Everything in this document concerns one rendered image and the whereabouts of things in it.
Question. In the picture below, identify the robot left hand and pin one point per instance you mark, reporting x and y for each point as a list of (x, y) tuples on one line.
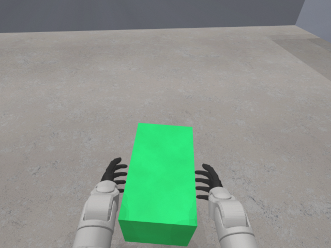
[(110, 175)]

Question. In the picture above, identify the robot right forearm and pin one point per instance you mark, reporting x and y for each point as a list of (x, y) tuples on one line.
[(231, 220)]

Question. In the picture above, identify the robot left forearm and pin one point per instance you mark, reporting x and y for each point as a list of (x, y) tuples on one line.
[(97, 221)]

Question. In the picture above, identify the robot right hand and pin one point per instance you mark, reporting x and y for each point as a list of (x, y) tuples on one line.
[(213, 180)]

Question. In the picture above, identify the carton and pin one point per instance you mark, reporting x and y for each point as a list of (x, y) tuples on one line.
[(159, 201)]

